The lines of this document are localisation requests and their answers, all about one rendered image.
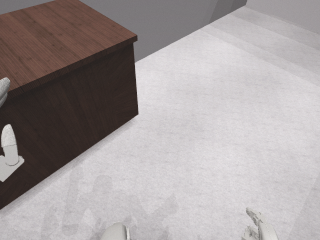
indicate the left robot thigh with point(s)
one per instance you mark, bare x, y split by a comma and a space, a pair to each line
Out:
116, 232

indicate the counter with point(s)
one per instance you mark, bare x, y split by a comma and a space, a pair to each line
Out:
72, 83

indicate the right robot hand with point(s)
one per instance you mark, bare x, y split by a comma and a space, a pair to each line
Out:
265, 230

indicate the left robot hand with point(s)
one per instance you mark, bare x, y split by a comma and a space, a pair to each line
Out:
12, 160

